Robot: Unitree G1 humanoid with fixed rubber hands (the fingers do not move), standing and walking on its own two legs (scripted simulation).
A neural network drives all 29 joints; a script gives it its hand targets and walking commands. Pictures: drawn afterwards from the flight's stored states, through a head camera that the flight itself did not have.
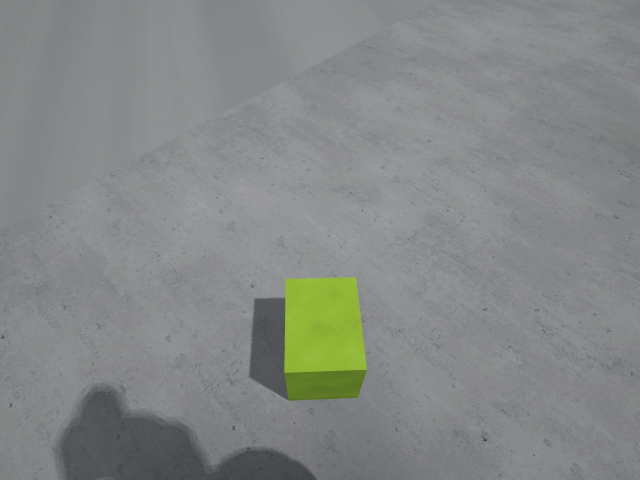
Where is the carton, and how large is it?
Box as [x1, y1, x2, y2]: [284, 277, 366, 400]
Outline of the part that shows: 355,277 286,279 284,373 289,400 357,397 366,370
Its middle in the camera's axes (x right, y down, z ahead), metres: +0.00 +0.30 +1.18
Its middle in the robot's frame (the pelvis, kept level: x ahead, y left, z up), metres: +0.58 -0.02 -0.65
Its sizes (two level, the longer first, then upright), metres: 0.285 0.214 0.245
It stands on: the floor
